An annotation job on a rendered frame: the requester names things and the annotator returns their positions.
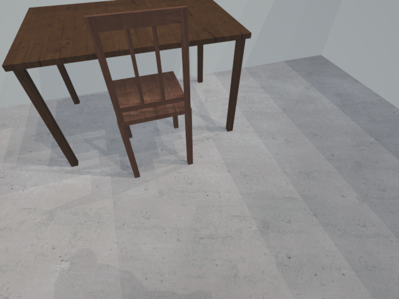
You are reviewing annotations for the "table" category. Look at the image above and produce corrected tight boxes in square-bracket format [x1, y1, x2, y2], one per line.
[2, 0, 251, 167]

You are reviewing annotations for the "chair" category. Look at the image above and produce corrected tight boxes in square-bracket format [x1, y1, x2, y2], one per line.
[85, 6, 193, 178]

